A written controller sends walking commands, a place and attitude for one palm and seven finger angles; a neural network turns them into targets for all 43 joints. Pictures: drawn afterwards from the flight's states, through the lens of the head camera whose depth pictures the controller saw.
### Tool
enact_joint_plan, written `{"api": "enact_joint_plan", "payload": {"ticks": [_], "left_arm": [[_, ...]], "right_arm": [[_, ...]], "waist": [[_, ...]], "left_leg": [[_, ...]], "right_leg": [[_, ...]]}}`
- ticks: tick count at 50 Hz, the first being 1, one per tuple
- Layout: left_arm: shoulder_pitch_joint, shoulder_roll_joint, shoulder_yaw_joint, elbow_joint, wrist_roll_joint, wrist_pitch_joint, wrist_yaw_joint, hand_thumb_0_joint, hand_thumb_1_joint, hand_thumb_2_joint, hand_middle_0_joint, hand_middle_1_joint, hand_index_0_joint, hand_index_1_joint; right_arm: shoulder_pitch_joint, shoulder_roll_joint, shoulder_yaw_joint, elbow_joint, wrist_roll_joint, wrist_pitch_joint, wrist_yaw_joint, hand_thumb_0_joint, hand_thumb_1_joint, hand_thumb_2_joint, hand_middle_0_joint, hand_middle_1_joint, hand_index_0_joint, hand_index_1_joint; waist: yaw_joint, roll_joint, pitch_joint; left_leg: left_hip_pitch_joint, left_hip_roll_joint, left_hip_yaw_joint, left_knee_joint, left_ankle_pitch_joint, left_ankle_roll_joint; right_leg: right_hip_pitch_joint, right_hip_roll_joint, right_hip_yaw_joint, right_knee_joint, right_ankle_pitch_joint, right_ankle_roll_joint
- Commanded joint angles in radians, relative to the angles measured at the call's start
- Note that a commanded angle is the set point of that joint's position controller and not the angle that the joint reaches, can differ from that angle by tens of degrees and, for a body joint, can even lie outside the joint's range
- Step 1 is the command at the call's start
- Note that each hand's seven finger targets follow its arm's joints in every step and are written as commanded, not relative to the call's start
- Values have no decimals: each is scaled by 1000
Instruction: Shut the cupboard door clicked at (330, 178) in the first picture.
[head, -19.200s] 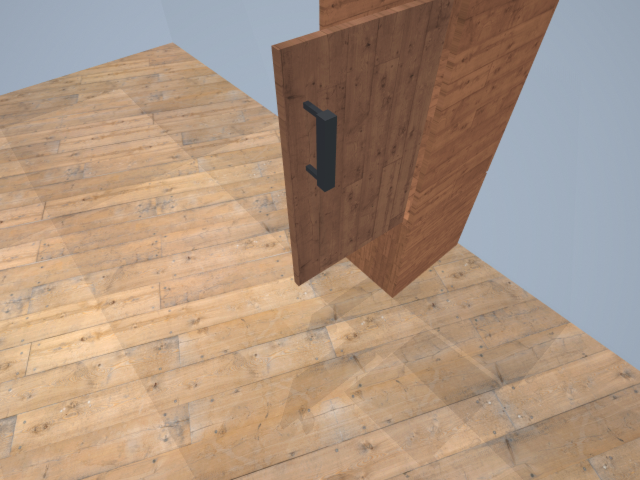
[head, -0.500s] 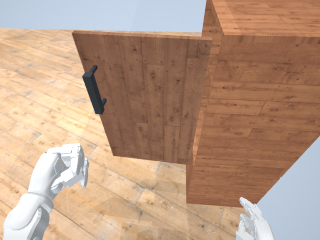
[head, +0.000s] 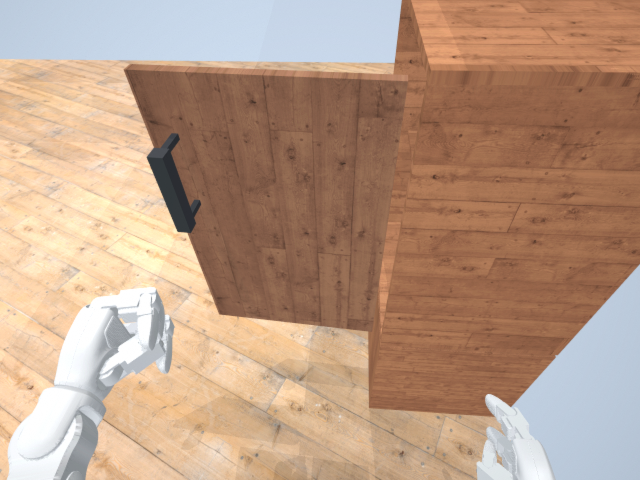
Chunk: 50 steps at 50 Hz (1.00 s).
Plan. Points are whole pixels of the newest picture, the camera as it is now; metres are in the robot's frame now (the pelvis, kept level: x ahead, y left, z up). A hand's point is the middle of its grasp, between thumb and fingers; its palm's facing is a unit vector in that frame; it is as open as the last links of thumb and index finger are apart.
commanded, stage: bring the fist close to the handle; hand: left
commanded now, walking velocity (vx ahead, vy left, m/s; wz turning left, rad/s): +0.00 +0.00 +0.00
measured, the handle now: (179, 184) +0.50 +0.26 +0.10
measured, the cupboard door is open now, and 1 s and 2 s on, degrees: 86 86 80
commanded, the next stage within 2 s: push the door shut along its arc in 1.26 s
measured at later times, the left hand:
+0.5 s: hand (168, 266) +0.33 +0.22 +0.11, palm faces -0.06 -1.00 -0.03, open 3.1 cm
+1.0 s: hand (180, 220) +0.41 +0.23 +0.12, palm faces -0.07 -1.00 -0.03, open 3.1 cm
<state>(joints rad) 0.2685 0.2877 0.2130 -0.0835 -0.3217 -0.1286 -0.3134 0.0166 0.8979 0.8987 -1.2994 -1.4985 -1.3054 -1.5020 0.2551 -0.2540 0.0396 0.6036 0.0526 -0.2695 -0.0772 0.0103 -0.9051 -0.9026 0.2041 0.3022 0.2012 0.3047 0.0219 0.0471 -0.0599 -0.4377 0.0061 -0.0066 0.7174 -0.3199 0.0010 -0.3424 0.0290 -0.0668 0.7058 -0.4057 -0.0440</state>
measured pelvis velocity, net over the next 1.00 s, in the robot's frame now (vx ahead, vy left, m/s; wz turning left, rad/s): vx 0.01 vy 0.02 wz -0.03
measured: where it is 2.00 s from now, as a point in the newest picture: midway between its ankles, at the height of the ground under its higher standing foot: outside the picture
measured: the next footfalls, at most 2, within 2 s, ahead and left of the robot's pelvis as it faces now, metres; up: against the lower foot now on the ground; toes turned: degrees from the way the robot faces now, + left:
none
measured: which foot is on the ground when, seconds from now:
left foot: down 0.00-1.00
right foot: down 0.00-1.00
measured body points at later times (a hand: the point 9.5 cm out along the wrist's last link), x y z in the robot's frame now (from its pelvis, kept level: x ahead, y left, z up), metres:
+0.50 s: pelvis +0.01 +0.01 +0.00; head +0.02 +0.00 +0.45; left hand +0.33 +0.27 +0.12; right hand +0.15 -0.24 -0.09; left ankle +0.03 +0.12 -0.72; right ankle -0.02 -0.09 -0.72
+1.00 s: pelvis +0.01 +0.02 +0.00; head +0.05 +0.02 +0.45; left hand +0.41 +0.28 +0.12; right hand +0.09 -0.25 -0.10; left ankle +0.03 +0.12 -0.72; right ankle -0.02 -0.09 -0.72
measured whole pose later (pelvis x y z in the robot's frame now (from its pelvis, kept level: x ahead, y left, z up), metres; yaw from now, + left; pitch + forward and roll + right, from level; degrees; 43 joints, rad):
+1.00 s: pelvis +0.01 +0.02 +0.00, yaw -2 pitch +8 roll -1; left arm -0.45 0.42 0.33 0.68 -0.25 -0.17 -0.37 0.02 0.90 0.90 -1.30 -1.50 -1.30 -1.50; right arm 0.34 -0.27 0.01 0.64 0.06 -0.10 -0.06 0.01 -0.91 -0.90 0.20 0.30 0.20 0.30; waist -0.06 0.02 -0.07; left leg -0.51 0.00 0.03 0.70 -0.32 0.03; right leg -0.43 0.02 -0.03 0.68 -0.38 -0.02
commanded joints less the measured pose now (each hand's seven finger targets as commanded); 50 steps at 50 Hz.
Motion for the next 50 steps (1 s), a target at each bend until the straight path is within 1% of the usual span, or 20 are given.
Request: {"api": "enact_joint_plan", "payload": {"ticks": [1,3,5,8,9,10,13,15,19,20,22,28,30,33,35,36,41,45,48,50], "left_arm": [[-260,183,113,-140,-28,-65,-15,0,900,900,-1300,-1500,-1300,-1500],[-321,184,100,-113,-29,-61,-27,0,900,900,-1300,-1500,-1300,-1500],[-349,219,127,-59,-31,-50,-32,0,900,900,-1300,-1500,-1300,-1500],[-412,190,97,-21,-27,-39,-43,0,900,900,-1300,-1500,-1300,-1500],[-442,218,118,-1,-26,-38,-42,0,900,900,-1300,-1500,-1300,-1500],[-430,260,158,38,-23,-32,-35,0,900,900,-1300,-1500,-1300,-1500],[-527,233,127,51,-11,-34,-28,0,900,900,-1300,-1500,-1300,-1500],[-568,266,149,93,-8,-37,-19,0,900,900,-1300,-1500,-1300,-1500],[-648,259,134,139,7,-41,-18,0,900,900,-1300,-1500,-1300,-1500],[-653,289,157,170,8,-39,-15,0,900,900,-1300,-1500,-1300,-1500],[-673,290,168,209,7,-38,-20,0,900,900,-1300,-1500,-1300,-1500],[-848,302,147,296,21,-48,-34,0,900,900,-1300,-1500,-1300,-1500],[-881,340,167,338,28,-54,-35,0,900,900,-1300,-1500,-1300,-1500],[-973,320,140,397,36,-62,-40,0,900,900,-1300,-1500,-1300,-1500],[-984,397,195,447,47,-70,-36,0,900,900,-1300,-1500,-1300,-1500],[-1000,360,166,451,47,-73,-40,0,900,900,-1300,-1500,-1300,-1500],[-1106,384,168,554,57,-91,-49,0,900,900,-1300,-1500,-1300,-1500],[-1051,396,188,576,60,-106,-57,0,900,900,-1300,-1500,-1300,-1500],[-1006,350,164,547,52,-110,-57,0,900,900,-1300,-1500,-1300,-1500],[-953,398,214,559,46,-102,-46,0,900,900,-1300,-1500,-1300,-1500]], "right_arm": [[-89,-118,-43,-144,6,-51,-17,0,-900,-900,200,300,200,300],[-91,-121,-41,-139,9,-50,-21,0,-900,-900,200,300,200,300],[-80,-130,-44,-132,9,-45,-27,0,-900,-900,200,300,200,300],[-81,-126,-47,-138,12,-41,-28,0,-900,-900,200,300,200,300],[-80,-130,-46,-131,11,-39,-29,0,-900,-900,200,300,200,300],[-72,-135,-46,-124,10,-31,-29,0,-900,-900,200,300,200,300],[-79,-129,-45,-132,11,-23,-26,0,-900,-900,200,300,200,300],[-72,-136,-45,-123,9,-16,-26,0,-900,-900,200,300,200,300],[-66,-133,-47,-121,12,-5,-21,0,-900,-900,200,300,200,300],[-55,-140,-49,-114,8,1,-22,0,-900,-900,200,300,200,300],[-53,-140,-50,-115,10,9,-18,0,-900,-900,200,300,200,300],[-29,-146,-54,-101,13,33,-19,0,-900,-900,200,300,200,300],[-11,-155,-58,-91,12,44,-19,0,-900,-900,200,300,200,300],[2,-154,-59,-82,12,54,-17,0,-900,-900,200,300,200,300],[21,-167,-62,-74,8,70,-18,0,-900,-900,200,300,200,300],[18,-159,-61,-81,10,72,-14,0,-900,-900,200,300,200,300],[50,-167,-65,-69,9,98,-10,0,-900,-900,200,300,200,300],[73,-172,-74,-82,5,114,0,0,-900,-900,200,300,200,300],[70,-166,-79,-96,9,123,10,0,-900,-900,200,300,200,300],[72,-173,-79,-100,9,135,10,0,-900,-900,200,300,200,300]], "waist": [[-20,-26,-112],[-22,7,-119],[-25,-49,-128],[-21,-24,-157],[-20,-8,-152],[-15,-45,-142],[-19,-6,-174],[-22,-41,-167],[-25,24,-207],[-29,-30,-209],[-26,-28,-218],[-53,14,-232],[-57,-16,-234],[-71,8,-250],[-62,0,-263],[-65,9,-274],[-83,7,-267],[-56,33,-348],[-57,19,-337],[-44,-19,-307]], "left_leg": [[115,-12,-10,-69,160,36],[135,-12,-12,-76,165,36],[132,-7,-18,-74,169,39],[156,-11,-15,-86,184,38],[152,-12,-16,-86,183,36],[136,-7,-16,-85,184,37],[162,-10,-15,-99,187,35],[152,-5,-16,-98,187,36],[187,-7,-13,-105,213,32],[173,-3,-14,-97,219,37],[165,-6,-8,-100,228,35],[186,-3,-13,-99,225,33],[179,0,-17,-92,236,36],[194,-3,-19,-91,233,34],[181,0,-24,-90,240,35],[186,-3,-20,-89,253,36],[177,1,-22,-82,259,36],[210,2,-25,-70,339,33],[222,6,-26,-76,370,31],[176,4,-18,-83,335,35]], "right_leg": [[-26,-43,89,-152,267,62],[-31,-37,78,-148,269,56],[-29,-36,79,-149,274,61],[-32,-30,60,-138,292,52],[-31,-32,63,-138,292,50],[-23,-32,68,-142,284,53],[-33,-28,51,-133,280,43],[-31,-27,54,-136,273,44],[-36,-25,43,-125,300,34],[-25,-25,50,-128,310,39],[-19,-26,50,-124,331,38],[-57,-20,44,-122,311,31],[-51,-19,44,-121,321,31],[-75,-17,43,-119,315,29],[-60,-18,44,-115,312,25],[-60,-19,46,-111,329,26],[-85,-15,44,-108,334,25],[-51,-13,46,-93,386,19],[-59,-7,37,-93,404,23],[-29,-9,40,-102,401,24]]}}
